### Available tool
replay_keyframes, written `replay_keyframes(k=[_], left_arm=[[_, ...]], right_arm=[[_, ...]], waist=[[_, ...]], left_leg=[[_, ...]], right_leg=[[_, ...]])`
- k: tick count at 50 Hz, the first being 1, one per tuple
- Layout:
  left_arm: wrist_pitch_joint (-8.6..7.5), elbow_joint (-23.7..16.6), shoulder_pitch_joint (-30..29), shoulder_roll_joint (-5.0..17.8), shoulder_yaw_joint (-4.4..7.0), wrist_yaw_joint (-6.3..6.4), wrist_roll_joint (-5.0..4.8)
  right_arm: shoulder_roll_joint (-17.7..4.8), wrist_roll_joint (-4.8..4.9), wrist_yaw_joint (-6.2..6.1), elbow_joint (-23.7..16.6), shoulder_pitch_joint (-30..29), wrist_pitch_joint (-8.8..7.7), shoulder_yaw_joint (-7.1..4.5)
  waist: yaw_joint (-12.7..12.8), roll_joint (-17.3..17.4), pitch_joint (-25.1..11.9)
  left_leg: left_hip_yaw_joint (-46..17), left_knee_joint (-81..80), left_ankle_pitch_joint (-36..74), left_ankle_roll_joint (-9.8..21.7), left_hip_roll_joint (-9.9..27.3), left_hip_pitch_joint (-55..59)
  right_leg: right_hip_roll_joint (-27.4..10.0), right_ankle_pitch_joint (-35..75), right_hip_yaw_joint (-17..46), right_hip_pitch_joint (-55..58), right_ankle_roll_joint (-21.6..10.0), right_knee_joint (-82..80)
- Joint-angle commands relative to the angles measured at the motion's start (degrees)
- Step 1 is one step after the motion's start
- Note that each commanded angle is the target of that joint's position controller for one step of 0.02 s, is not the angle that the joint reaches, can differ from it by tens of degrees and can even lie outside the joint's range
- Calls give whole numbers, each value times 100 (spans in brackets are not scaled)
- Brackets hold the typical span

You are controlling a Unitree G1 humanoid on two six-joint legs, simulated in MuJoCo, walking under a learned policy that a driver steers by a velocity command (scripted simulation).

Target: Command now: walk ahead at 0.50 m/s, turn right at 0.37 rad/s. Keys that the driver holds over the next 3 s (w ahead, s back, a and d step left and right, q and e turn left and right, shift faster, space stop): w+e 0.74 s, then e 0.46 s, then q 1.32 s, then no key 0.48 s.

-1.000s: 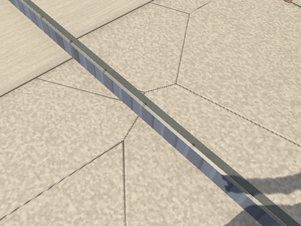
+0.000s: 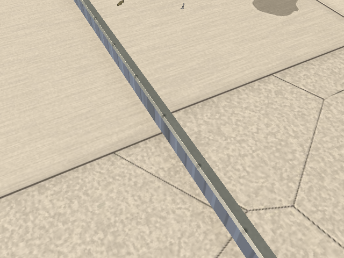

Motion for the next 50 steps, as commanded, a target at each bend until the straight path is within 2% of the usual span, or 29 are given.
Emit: replay_keyframes(k=[1, 4, 7, 8, 9, 11, 12, 13, 14, 15, 17, 18, 19, 22, 28, 32, 35, 36, 37, 38, 39, 40, 41, 42, 43, 44, 45, 47, 50], left_arm=[[-42, -303, 66, 102, 2, -76, 38], [-78, -554, -600, -12, -81, -195, 65], [-73, -846, -998, 72, -79, -299, 60], [66, -894, -956, 70, -90, -425, 571], [121, -906, -947, 107, -47, -460, 593], [133, -767, -131, 288, 60, -388, 535], [83, -487, 875, 451, 158, -299, 543], [62, -399, 1578, 1030, 317, -198, 555], [116, -521, 1169, 1703, 490, -182, 380], [180, -656, 1101, 1545, 500, -180, 253], [195, -483, 758, 818, 302, -104, 217], [169, -458, 603, 618, 233, -68, 194], [138, -490, 440, 512, 186, -50, 198], [7, -413, 538, 658, 214, -83, 194], [57, -372, 882, 701, 267, -110, 249], [72, -408, 1007, 741, 290, -92, 296], [61, -560, 705, 786, 302, -55, 328], [52, -603, 508, 764, 292, -60, 299], [-1, -658, 460, 578, 241, -86, 220], [-44, -858, 459, 38, 79, -50, 96], [22, -1009, 1095, 24, 69, -6, 103], [183, -697, 1191, 395, 131, 64, 326], [241, -691, 884, 433, 161, 12, 382], [290, -770, 669, 316, 144, -36, 380], [349, -841, 553, 289, 152, -82, 397], [423, -860, 578, 207, 148, -94, 414], [478, -947, 482, 191, 156, -82, 385], [589, -1197, 35, 28, 127, 5, 315], [705, -1710, -872, -256, 16, 167, 346]], right_arm=[[-681, -9, -70, -334, -521, -148, -155], [-874, 55, -132, -186, -309, -118, -212], [-1024, 151, -167, -35, -86, 14, -280], [-784, -130, -153, 176, 204, 12, -141], [-812, -123, -158, 205, 296, 14, -140], [-1162, -103, -162, 201, 194, 88, -183], [-1172, -88, -156, 165, 136, 142, -156], [-840, -112, -145, -3, 325, 152, -41], [-357, -2, -43, -367, 535, 148, 39], [-765, -107, -34, -382, 15, 116, 18], [-643, -74, -39, -422, -340, 33, 95], [-621, -159, -54, -465, -434, 85, 105], [-619, -227, -60, -403, -270, 184, 124], [-512, -237, -34, -347, -50, 355, 168], [-395, -155, -12, -722, -1169, 362, 262], [-472, -74, -30, -882, -1511, 267, 274], [-661, -45, -107, -838, -1100, 187, 215], [-629, -55, -159, -681, -524, 155, 194], [-874, -139, -220, -563, 11, 78, 113], [-1381, -316, -313, -594, 699, 40, 14], [-1729, -259, -300, -604, 382, 166, -71], [-1150, -204, -252, -711, 82, 237, 18], [-659, -144, -222, -796, -191, 256, 159], [-495, -126, -205, -819, -428, 258, 229], [-484, -111, -228, -807, -487, 231, 248], [-598, -127, -236, -751, -357, 200, 206], [-645, -117, -226, -711, -236, 179, 180], [-723, -138, -225, -614, 94, 179, 116], [-627, -143, -254, -421, 526, 195, 105]], waist=[[193, 550, 236], [-84, 401, 444], [-207, 375, 509], [-82, 465, 541], [-149, 613, 450], [284, 757, -109], [755, 598, -700], [931, -17, -1422], [420, -1462, -2020], [729, -321, -2004], [427, 384, -611], [253, 360, -365], [107, 299, -368], [-28, 193, -461], [381, -82, -64], [515, -178, -103], [231, -269, -251], [-130, -283, -421], [-402, 136, -710], [-608, 1223, -1219], [-38, 2271, -1282], [65, 1024, -804], [50, 513, -393], [125, 524, -163], [164, 770, -82], [132, 1061, -188], [126, 1075, -311], [-1, 1128, -415], [-109, 793, -158]], left_leg=[[-323, -928, 1596, 781, 1475, -417], [-16, -1008, 1657, 713, 1589, -166], [97, -678, 2025, 631, 1838, 687], [369, -485, 2307, 431, 1759, 737], [414, -139, 3190, 371, 1729, 748], [497, 1399, 4946, 258, 1704, 930], [605, 2797, 4605, 131, 1561, 633], [672, 4603, 2501, -71, 1353, -427], [32, 6651, -2049, -460, 8, -2785], [-1052, 6878, -1713, -397, 248, -3403], [-1046, 5975, -872, -298, 782, -3393], [-1093, 5499, -812, -331, 915, -3051], [-1075, 5306, -752, -392, 918, -2635], [-945, 4744, -706, -524, 859, -2334], [-829, 3112, 299, -706, 756, -2795], [-828, 2272, 442, -631, 487, -2471], [-877, 1639, 134, -481, 259, -1457], [-740, 1246, 220, -427, 145, -703], [-1027, 815, 222, -318, 491, 199], [-2632, 419, 271, -42, 2138, 1212], [-4498, -37, 788, 548, 2966, 1465], [-4086, 306, 278, 755, 2818, 871], [-3286, 300, 445, 757, 2492, 286], [-2546, 192, 968, 703, 2215, -158], [-2013, 145, 1596, 655, 2007, -381], [-1649, 199, 2464, 730, 1930, -459], [-1465, 296, 2960, 798, 1966, -366], [-1333, 261, 2736, 917, 2122, -29], [-1407, 37, 1257, 886, 2406, 504]], right_leg=[[-86, 1108, 136, 164, -13, -955], [12, 1549, -244, 293, -122, -1883], [71, 1045, -394, -22, -319, -2307], [212, 880, -884, 373, -461, -2604], [452, 550, -1098, 752, -576, -2573], [988, -386, -1206, 1670, -849, -2615], [1216, -302, -1136, 2762, -1033, -3003], [145, -346, 281, 4116, -1314, -3089], [-1250, -90, 3670, 5608, -2329, -3985], [-1185, -2, 3753, 5648, -2275, -4376], [-819, 599, 2273, 4205, -1918, -4400], [-527, 1130, 1850, 3668, -1736, -4480], [-368, 1593, 1542, 3326, -1650, -4558], [-115, 2174, 1131, 2987, -1696, -4634], [104, 1204, 1265, 3074, -1478, -4741], [90, 1699, 1473, 3301, -1331, -4331], [96, 2057, 1781, 3120, -1055, -3796], [275, 2242, 1734, 2917, -971, -3254], [692, 1955, 1448, 2548, -789, -2243], [1223, 242, 622, 1710, -496, -334], [1741, -2493, -5, 359, -339, 514], [1140, -2368, 61, 210, -301, 1418], [1033, -2039, -2, 239, -248, 1697], [885, -1800, -93, 278, -179, 1801], [807, -1612, -177, 322, -108, 1885], [930, -1581, -381, 359, -47, 2552], [989, -1596, -410, 185, -15, 3019], [1062, -1805, -440, -580, -54, 4162], [1004, -2085, -220, -2254, -184, 5477]])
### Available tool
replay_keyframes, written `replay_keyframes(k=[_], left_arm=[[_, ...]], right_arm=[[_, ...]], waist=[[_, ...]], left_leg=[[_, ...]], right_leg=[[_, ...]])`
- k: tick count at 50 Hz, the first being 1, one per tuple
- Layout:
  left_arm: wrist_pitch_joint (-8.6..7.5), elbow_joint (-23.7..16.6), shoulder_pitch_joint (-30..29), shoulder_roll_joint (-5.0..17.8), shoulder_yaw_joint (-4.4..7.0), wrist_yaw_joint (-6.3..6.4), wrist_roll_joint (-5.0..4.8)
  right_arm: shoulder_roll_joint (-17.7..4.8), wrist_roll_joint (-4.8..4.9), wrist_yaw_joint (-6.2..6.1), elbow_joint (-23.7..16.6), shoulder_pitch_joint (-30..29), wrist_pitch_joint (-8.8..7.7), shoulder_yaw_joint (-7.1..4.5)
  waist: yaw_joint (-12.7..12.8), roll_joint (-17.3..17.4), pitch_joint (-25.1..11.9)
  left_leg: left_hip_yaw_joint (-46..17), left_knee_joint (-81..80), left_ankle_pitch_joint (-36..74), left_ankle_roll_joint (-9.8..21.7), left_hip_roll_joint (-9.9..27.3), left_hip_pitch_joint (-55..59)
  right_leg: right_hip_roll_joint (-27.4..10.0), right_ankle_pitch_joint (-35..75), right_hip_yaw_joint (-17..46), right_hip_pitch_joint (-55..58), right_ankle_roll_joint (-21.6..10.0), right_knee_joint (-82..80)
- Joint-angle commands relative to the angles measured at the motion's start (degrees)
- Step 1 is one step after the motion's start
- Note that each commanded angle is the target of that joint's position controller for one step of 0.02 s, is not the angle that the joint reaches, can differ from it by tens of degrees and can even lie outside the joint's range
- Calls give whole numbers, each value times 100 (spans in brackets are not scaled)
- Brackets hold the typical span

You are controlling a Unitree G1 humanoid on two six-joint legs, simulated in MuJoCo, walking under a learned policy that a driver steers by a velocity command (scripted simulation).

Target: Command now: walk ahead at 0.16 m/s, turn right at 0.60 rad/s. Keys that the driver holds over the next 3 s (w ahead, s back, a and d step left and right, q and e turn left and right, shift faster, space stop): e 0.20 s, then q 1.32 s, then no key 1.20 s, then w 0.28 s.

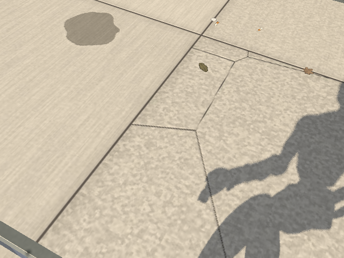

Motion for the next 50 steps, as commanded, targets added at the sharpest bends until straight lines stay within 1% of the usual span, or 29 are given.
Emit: replay_keyframes(k=[1, 4, 5, 7, 8, 9, 10, 11, 13, 14, 15, 16, 17, 18, 19, 20, 21, 22, 23, 25, 28, 30, 31, 36, 37, 38, 42, 47, 50], left_arm=[[38, -958, -903, -137, -102, 134, 16], [88, -1274, -1295, -291, -179, 149, 38], [98, -1439, -1408, -403, -222, 132, 55], [126, -1726, -1747, -504, -303, 106, 65], [138, -1845, -1874, -523, -319, 72, 72], [132, -2015, -1900, -673, -370, -26, 88], [125, -1957, -1791, -638, -440, -118, 6], [94, -1983, -1984, -684, -482, -187, -96], [90, -1559, -1251, -716, -430, -176, -182], [45, -1366, -762, -613, -366, -144, -211], [-71, -1111, 4, -473, -309, -117, -177], [-230, -1282, 139, 347, -4, -86, -350], [-271, -1050, 309, 1265, 174, 17, -189], [-367, -967, 562, 477, -35, 25, 137], [-470, -932, 81, 451, -129, -71, 82], [-519, -714, -118, 138, -189, -156, -119], [-567, -501, -413, -182, -266, -175, -196], [-650, -355, -563, -332, -269, -171, -190], [-708, -313, -673, -326, -240, -128, -147], [-810, -223, -532, -195, -202, 39, -116], [-810, -121, -198, -113, -182, 258, -131], [-725, -78, -16, -100, -166, 341, -182], [-681, -101, -15, -143, -176, 372, -149], [-505, -281, 25, 196, -104, 547, -111], [-426, -289, 0, 267, -95, 534, -133], [-382, -285, 74, 288, -80, 537, -149], [-276, -313, 196, 524, 0, 547, -86], [-196, -344, -3, 655, 44, 482, -115], [-145, -301, -158, 642, 40, 437, -162]], right_arm=[[-653, -16, -44, -44, 706, -63, -205], [-607, -22, -46, 161, 955, -111, -200], [-545, -17, -56, 248, 949, -101, -189], [-560, -17, -74, 372, 953, -61, -210], [-586, -23, -112, 421, 958, -42, -219], [-674, -25, -218, 407, 889, -29, -231], [-828, 20, -229, 302, 652, 46, -270], [-843, 20, -220, 238, 676, 91, -281], [-1124, 124, -145, 278, 627, 136, -341], [-1172, 200, -60, 373, 712, 160, -352], [-1259, 286, 60, 432, 659, 173, -379], [-1276, 606, 13, 439, 595, 44, -377], [-504, 295, 11, -11, 602, 4, -98], [-882, 427, 86, 670, 838, -15, -319], [-628, 592, 89, 457, 546, 101, -307], [-492, 526, 9, 407, 377, 238, -286], [-451, 403, -120, 374, 173, 355, -321], [-501, 346, -196, 345, 244, 466, -371], [-512, 372, -224, 314, 270, 526, -406], [-412, 370, -250, 182, 303, 559, -416], [-529, 348, -242, -33, 94, 571, -464], [-539, 324, -220, -233, -99, 575, -467], [-575, 273, -204, -359, -159, 582, -472], [-687, 205, -217, -750, -327, 740, -475], [-546, 218, -228, -794, -288, 765, -400], [-516, 222, -231, -869, -416, 760, -369], [-415, 194, -141, -1089, -787, 725, -269], [-315, 222, 5, -1270, -960, 712, -186], [-333, 303, 105, -1274, -899, 686, -179]], waist=[[-143, 695, -166], [-118, 633, 11], [4, 643, 111], [38, 699, 200], [30, 841, 208], [179, 957, 70], [179, 868, -142], [-36, 1008, -198], [78, 1370, -633], [235, 1486, -930], [599, 1447, -1393], [1013, 1179, -1909], [621, -1564, -2608], [836, -471, -3330], [543, -573, -2609], [354, -464, -1720], [155, -319, -867], [-29, -249, -535], [-114, -115, -477], [-131, -203, -503], [-69, -91, -474], [-34, -154, -409], [-59, -196, -410], [-31, -274, -370], [-66, -394, -355], [12, -385, -296], [230, -268, -355], [274, -198, -411], [245, -169, -441]], left_leg=[[-1437, -1063, 1150, 908, 1996, 1373], [-1178, -1200, 631, 768, 1991, 1497], [-1036, -1172, 863, 666, 1937, 1308], [-571, -1312, 1073, 570, 1671, 1079], [-434, -1363, 1338, 576, 1576, 1063], [-362, -1339, 2013, 535, 1587, 1245], [56, -1504, 2203, 531, 1377, 1183], [135, -1657, 2560, 587, 1339, 996], [471, -1277, 5305, 586, 1455, 1174], [415, -738, 7129, 577, 1490, 1345], [393, 227, 7693, 437, 1365, 1295], [-65, 1034, 6788, 220, 1306, 502], [-146, 3769, -937, -467, -95, -1465], [-2295, 5290, -1800, -630, -574, -1078], [-2235, 5862, -1762, -663, -557, -1777], [-1638, 5984, -1670, -626, -323, -2200], [-1409, 5807, -1436, -592, -104, -2372], [-1363, 5819, -1195, -527, -38, -2079], [-1331, 5940, -878, -462, -116, -1926], [-1380, 6283, -339, -335, -187, -2139], [-1533, 5939, 346, -283, -267, -2473], [-1425, 5358, 605, -426, -256, -2641], [-1442, 5198, 583, -546, -211, -2735], [-1332, 5122, 322, -991, -84, -3137], [-1090, 4715, 117, -1030, -23, -3216], [-1005, 4451, 83, -1047, 19, -3247], [-794, 3667, -33, -997, 209, -3144], [-638, 2782, -332, -724, 368, -2731], [-349, 1953, -329, -486, 293, -2118]], right_leg=[[-132, -254, 302, -2251, -92, 1677], [-173, -303, 308, -2979, -107, 1926], [-262, -260, 344, -3040, -118, 1859], [-387, -180, -4, -2901, -48, 1066], [-458, -124, -113, -2767, -8, 636], [-693, 12, 90, -2576, -91, 74], [-770, -100, -323, -1769, -132, -1415], [-728, -145, -530, -926, -213, -2392], [-421, -672, -1033, 526, -498, -2994], [-202, -336, -1123, 1238, -672, -3337], [17, 420, -946, 2336, -825, -4270], [-420, 2553, 361, 3845, -1012, -5631], [-2499, 4857, 3832, 4903, -2029, -7177], [-2684, 5191, 4059, 4300, -2248, -7168], [-2755, 4256, 3141, 3715, -2184, -7240], [-2504, 3054, 2673, 3151, -1903, -7358], [-2176, 2413, 2128, 2508, -1425, -7378], [-1968, 2213, 1649, 1940, -1151, -7412], [-1909, 2061, 1389, 1803, -1042, -7573], [-2047, 2053, 1272, 2128, -1065, -7972], [-1959, 1713, 584, 2623, -1009, -8380], [-1862, 1594, 150, 2959, -963, -8537], [-1933, 1588, 109, 3026, -985, -8615], [-2333, 1038, 66, 3374, -1316, -8825], [-2210, 838, -117, 3487, -1347, -8856], [-2205, 729, -170, 3557, -1369, -8833], [-2452, 486, -267, 3813, -1479, -8667], [-2689, 377, -427, 3787, -1450, -8387], [-2661, 260, -675, 3562, -1269, -8018]])
Over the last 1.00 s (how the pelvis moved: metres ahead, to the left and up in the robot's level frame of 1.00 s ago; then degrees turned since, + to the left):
0.47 -0.09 0.00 -35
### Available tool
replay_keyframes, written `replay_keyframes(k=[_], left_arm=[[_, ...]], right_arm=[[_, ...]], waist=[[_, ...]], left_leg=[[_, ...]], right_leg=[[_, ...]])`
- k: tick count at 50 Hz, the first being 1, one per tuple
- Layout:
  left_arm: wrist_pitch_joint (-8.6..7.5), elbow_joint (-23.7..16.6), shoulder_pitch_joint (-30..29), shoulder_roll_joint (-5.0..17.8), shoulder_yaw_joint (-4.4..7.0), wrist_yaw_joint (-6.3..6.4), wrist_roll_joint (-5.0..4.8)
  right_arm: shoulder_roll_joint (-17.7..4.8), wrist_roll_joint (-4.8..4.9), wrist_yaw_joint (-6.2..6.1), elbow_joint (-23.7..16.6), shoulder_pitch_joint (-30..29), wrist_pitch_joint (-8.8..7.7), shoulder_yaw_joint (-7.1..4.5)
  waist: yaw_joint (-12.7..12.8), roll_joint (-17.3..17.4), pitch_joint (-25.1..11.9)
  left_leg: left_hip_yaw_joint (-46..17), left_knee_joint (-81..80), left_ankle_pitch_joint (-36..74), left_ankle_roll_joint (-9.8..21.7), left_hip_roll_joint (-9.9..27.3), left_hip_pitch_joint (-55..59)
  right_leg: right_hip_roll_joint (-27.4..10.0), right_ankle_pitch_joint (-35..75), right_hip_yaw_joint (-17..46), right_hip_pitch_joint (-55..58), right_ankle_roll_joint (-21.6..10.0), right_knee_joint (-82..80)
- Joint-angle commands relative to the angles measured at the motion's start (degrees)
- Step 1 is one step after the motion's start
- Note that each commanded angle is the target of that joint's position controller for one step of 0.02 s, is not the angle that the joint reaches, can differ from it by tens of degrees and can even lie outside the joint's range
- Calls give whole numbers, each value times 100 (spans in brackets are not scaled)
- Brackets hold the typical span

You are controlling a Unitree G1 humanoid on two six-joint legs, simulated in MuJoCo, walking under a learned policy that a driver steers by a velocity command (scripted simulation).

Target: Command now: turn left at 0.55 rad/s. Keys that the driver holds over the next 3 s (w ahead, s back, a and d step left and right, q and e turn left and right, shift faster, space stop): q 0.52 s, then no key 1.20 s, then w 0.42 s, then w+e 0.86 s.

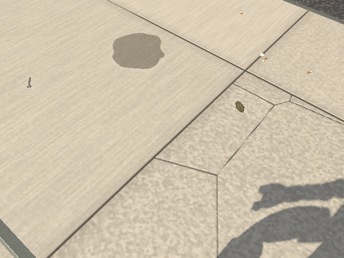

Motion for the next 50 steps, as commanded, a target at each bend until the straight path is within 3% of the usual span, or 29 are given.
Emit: replay_keyframes(k=[1, 2, 3, 4, 5, 6, 7, 8, 10, 12, 16, 19, 21, 23, 24, 25, 26, 27, 28, 29, 31, 39, 42, 44, 45, 46, 47, 48, 50], left_arm=[[38, -265, -224, 752, 201, -5, -51], [94, -170, -182, 743, 211, -29, -97], [87, 163, 333, 601, 182, -122, -94], [90, 90, 219, 561, 189, -197, -5], [46, -286, -634, 678, 200, -199, 60], [-13, -598, -1237, 626, 173, -213, 14], [-47, -580, -1145, 413, 107, -282, -140], [-70, -507, -906, 356, 72, -312, -155], [-109, -393, -539, 493, 106, -268, -10], [-102, -353, -372, 440, 73, -286, 20], [-93, -461, -657, 109, -97, -300, -63], [-134, -390, -595, 99, -94, -337, -100], [-175, -258, -367, 170, -43, -370, -130], [-222, -37, 123, 182, 36, -384, -159], [-227, 73, 346, 318, 112, -380, -105], [-194, 11, 393, 632, 176, -343, -29], [-167, -20, -25, 981, 266, -334, 102], [-225, -361, -296, 627, 184, -295, 152], [-266, -393, -552, 307, 87, -245, 86], [-260, -435, -524, 321, 79, -200, -1], [-288, -423, -288, 281, 25, -101, -63], [-126, -271, 514, 583, 122, 66, -111], [-81, -139, 645, 534, 99, 18, -158], [-86, -12, 602, 476, 51, -55, -186], [-139, 76, 674, 274, -67, -122, -58], [-257, 66, 827, 15, -143, -232, -23], [-317, 105, 551, -1, -172, -263, -24], [-311, 146, 358, 108, -133, -284, -71], [-258, 355, 497, 75, -132, -288, -27]], right_arm=[[-386, 111, 116, -490, 64, -108, -93], [-441, 147, 169, -336, 303, -121, -142], [-744, 98, 147, 28, 701, -131, -300], [-1179, 5, 81, 213, 1167, -162, -513], [-1453, -64, 8, 182, 1605, -187, -641], [-1225, -177, 8, -95, 1293, -367, -507], [-1243, -248, -10, -351, 623, -577, -421], [-1234, -151, -45, -546, 149, -696, -386], [-814, 20, -121, -750, -406, -659, -234], [-663, -8, -153, -803, -372, -626, -158], [-834, -43, -236, -776, 57, -535, -212], [-999, -13, -274, -780, 39, -433, -285], [-1016, 50, -245, -804, -66, -389, -317], [-925, 216, -223, -739, -221, -315, -329], [-782, 252, -211, -688, -158, -289, -332], [-368, 205, -164, -621, 97, -276, -264], [-593, 115, -162, -895, 1, -335, -319], [-902, 85, -181, -704, -35, -370, -402], [-1012, 93, -171, -556, -43, -349, -438], [-923, 87, -204, -477, -11, -325, -439], [-723, 35, -203, -482, -59, -308, -349], [-250, 31, -37, -573, -670, -385, -27], [-269, 78, 71, -316, -577, -454, -32], [-202, 114, 129, -79, -111, -482, -86], [-256, 55, 122, -57, 78, -456, -86], [-667, -169, 82, -102, -19, -503, -187], [-327, -218, 17, -173, 87, -533, -122], [40, -240, -2, -155, -67, -562, 39], [-53, -160, -17, -159, -496, -605, 28]], waist=[[-118, -555, -501], [-166, -358, -549], [-80, 394, -749], [-269, 1096, -580], [-773, 1842, -315], [-773, 1516, -497], [-446, 1015, -718], [-252, 702, -752], [64, 399, -791], [116, 462, -868], [-136, 661, -886], [-162, 983, -893], [-126, 1071, -843], [134, 1093, -791], [177, 745, -752], [36, -609, -746], [-262, -1955, -368], [-160, -1339, -375], [-234, -782, -348], [-308, -597, -395], [-219, -359, -434], [180, -633, -560], [331, -547, -402], [67, -510, -312], [-23, -522, -482], [86, 556, -827], [-129, 811, -964], [-98, 676, -680], [105, 666, -285]], left_leg=[[194, -1468, -420, 411, 4, 30], [411, -2273, 212, 587, -86, 620], [982, -2366, 291, 722, -767, 1638], [262, -2139, 448, 1063, -508, 2141], [-1828, -2796, 54, 1778, 538, 2428], [-3420, -3259, -195, 2144, 1160, 2526], [-3710, -3444, -281, 2197, 1421, 2277], [-3447, -3398, -172, 2024, 1333, 2169], [-2723, -3112, 156, 1611, 825, 1776], [-2349, -2950, 487, 1537, 496, 1524], [-2591, -2947, 571, 1653, 516, 1752], [-2662, -2920, 456, 1585, 440, 1504], [-2745, -2847, 561, 1506, 361, 1337], [-2660, -2611, 506, 1246, 107, 1070], [-2324, -2125, -49, 974, -235, 525], [-1359, -475, -1247, 529, -1017, -499], [-757, 429, -1844, 235, -1187, -1459], [-1166, 1376, -1435, 126, -884, -1225], [-1126, 1785, -1098, 79, -909, -1184], [-1105, 2170, -724, -30, -1017, -1223], [-1164, 2473, -410, -115, -1067, -1389], [-571, -211, -389, -238, -676, -678], [-45, -1396, -61, -41, -793, 404], [92, -2717, 842, 248, -890, 1491], [-108, -3077, 846, 428, -790, 2452], [-1067, -2420, 938, 810, -64, 3296], [-2009, -2814, 153, 1221, 569, 2930], [-2457, -3133, -169, 1429, 784, 2453], [-2174, -3221, -308, 1321, 522, 1967]], right_leg=[[-1697, -727, 1746, 970, -562, -1297], [-1611, -682, 1563, 851, -382, -863], [-1240, -1137, 1196, 351, -225, -294], [-654, -1574, 866, -518, 142, 351], [103, -2223, 603, -1845, 566, 2034], [261, -2448, 1910, -2554, 553, 3669], [362, -1863, 2650, -2704, 514, 4382], [367, -1280, 2899, -2823, 519, 4637], [416, -456, 2971, -2566, 637, 4528], [600, -18, 2794, -2213, 741, 4325], [723, -355, 2737, -1933, 824, 2671], [829, -744, 2638, -1195, 765, 1631], [878, -780, 2553, -695, 713, 910], [944, 17, 2380, 122, 531, -504], [638, 285, 2627, 820, 329, -888], [-547, 502, 3939, 1573, -184, -1269], [-1345, 921, 5374, 972, -1161, -1740], [-1315, 811, 5328, 727, -1335, -1760], [-1087, 943, 4777, 682, -1157, -1598], [-711, 785, 4358, 715, -1041, -1462], [-717, 1205, 3996, 924, -1100, -1323], [-708, 716, 3558, 1403, -1096, -1369], [-474, 355, 3279, 636, -1000, -1107], [-320, -158, 3161, -27, -846, -551], [-328, -274, 3181, -430, -528, -608], [57, -560, 2716, -1158, 3, -440], [244, -726, 2361, -916, 357, 217], [220, -631, 2541, -635, 450, 203], [236, -209, 2564, -173, 427, -313]])
Over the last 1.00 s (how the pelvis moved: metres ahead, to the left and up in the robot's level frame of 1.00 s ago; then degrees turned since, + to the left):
0.16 -0.10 0.10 11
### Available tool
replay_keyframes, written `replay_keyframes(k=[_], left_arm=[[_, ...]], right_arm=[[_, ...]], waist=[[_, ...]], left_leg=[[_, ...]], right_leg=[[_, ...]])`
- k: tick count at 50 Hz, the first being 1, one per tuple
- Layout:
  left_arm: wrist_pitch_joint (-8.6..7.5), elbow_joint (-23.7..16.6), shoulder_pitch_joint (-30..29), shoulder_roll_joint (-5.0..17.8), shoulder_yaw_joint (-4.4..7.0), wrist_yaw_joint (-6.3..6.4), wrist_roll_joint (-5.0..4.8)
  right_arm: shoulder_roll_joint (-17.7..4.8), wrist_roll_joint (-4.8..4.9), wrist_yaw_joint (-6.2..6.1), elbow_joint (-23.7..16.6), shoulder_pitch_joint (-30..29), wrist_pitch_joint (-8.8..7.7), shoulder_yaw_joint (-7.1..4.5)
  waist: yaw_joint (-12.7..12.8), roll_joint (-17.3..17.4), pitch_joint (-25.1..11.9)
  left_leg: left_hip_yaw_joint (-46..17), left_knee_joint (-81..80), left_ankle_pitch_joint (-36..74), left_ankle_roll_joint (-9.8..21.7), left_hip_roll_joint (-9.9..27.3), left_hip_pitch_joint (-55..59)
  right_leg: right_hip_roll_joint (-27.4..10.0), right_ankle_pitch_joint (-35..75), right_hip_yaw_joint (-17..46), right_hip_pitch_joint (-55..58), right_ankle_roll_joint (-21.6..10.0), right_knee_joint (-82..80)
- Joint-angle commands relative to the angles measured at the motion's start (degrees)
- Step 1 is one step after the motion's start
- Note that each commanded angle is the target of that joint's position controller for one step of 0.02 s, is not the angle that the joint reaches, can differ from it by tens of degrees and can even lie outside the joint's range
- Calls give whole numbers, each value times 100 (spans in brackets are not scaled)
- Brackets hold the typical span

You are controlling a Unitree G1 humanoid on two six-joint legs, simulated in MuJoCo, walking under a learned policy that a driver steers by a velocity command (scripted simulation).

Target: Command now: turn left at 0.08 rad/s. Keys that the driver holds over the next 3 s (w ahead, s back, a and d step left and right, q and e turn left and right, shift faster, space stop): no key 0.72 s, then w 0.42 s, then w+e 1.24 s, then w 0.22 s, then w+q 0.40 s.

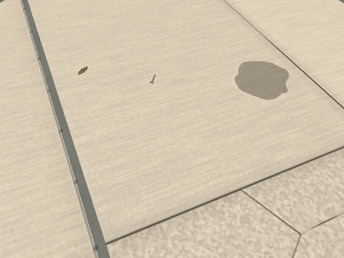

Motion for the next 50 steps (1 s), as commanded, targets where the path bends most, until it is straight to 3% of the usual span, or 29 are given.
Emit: replay_keyframes(k=[1, 4, 7, 13, 22, 36, 37, 39, 41, 43, 46, 50], left_arm=[[-93, -150, -112, 398, 79, -43, 81], [-152, 197, 0, 470, 111, -55, 36], [-189, 419, -74, 467, 118, -59, 15], [-90, 683, -294, 453, 158, -11, 15], [-19, 1049, -406, 524, 183, 13, -2], [-115, 1516, -344, 420, 71, -61, 30], [-118, 1596, -204, 398, 67, -61, 18], [-133, 1644, -16, 723, 171, -16, -57], [-225, 1654, 140, 1031, 265, 31, -97], [-363, 1698, 447, 1046, 307, 15, -52], [-496, 1589, 396, 907, 293, -40, -116], [-525, 1484, 420, 1052, 312, -91, -134]], right_arm=[[-596, 16, -56, -382, -273, -152, -155], [-671, 62, -85, -235, -148, -192, -206], [-669, 99, -117, -85, 34, -210, -254], [-660, 85, -90, 270, 109, -214, -335], [-821, 102, -101, 872, 130, -216, -431], [-829, 151, -269, 1717, 235, -51, -463], [-777, 156, -264, 1820, 330, -39, -458], [-822, 210, -258, 1861, 193, -46, -493], [-797, 255, -225, 1687, -259, -151, -465], [-868, 312, -134, 1535, -598, -271, -459], [-888, 347, -10, 1551, -517, -429, -459], [-724, 319, 96, 1534, -554, -508, -375]], waist=[[-140, 799, -12], [-156, 566, -46], [-254, 392, -289], [-262, 347, -355], [-218, 222, -195], [-235, 160, 29], [-220, 119, -74], [-77, -203, 283], [99, -571, 882], [241, -485, 1052], [80, -160, 917], [-23, -112, 767]], left_leg=[[-1808, -1403, -351, 408, 1255, 637], [-1331, -1196, 974, 141, 930, 1072], [-1086, -964, 2236, 159, 822, 1701], [-918, -999, 2928, 235, 768, 1814], [-575, -997, 2408, 82, 533, 1467], [-401, -1096, 1787, -128, 413, 1351], [-304, -1061, 1165, -144, 328, 1359], [141, -407, -285, -218, 9, 601], [221, 194, -684, -257, 133, -640], [-137, 995, -1188, -232, 520, -1632], [-208, 993, -855, -183, 788, -1958], [129, 85, -113, -178, 638, -956]], right_leg=[[-161, 439, 313, -364, -95, -684], [-162, 803, 331, -94, -128, -1155], [-164, 1083, 335, -9, -127, -1383], [-123, 1503, 310, 368, -109, -1452], [-67, 1777, 254, 668, -282, -1458], [-52, 2213, 277, 664, -420, -1588], [-45, 1548, 296, 722, -464, -1682], [-367, -926, 902, 682, -843, -2196], [-1111, -1946, 1974, 828, -1315, -2808], [-1599, -1498, 2522, 1286, -1556, -3036], [-1510, -593, 2102, 1699, -1422, -3047], [-1112, 112, 1276, 1116, -1257, -2927]])
Over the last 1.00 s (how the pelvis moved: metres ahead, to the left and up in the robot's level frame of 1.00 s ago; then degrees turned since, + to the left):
0.06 0.00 0.00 24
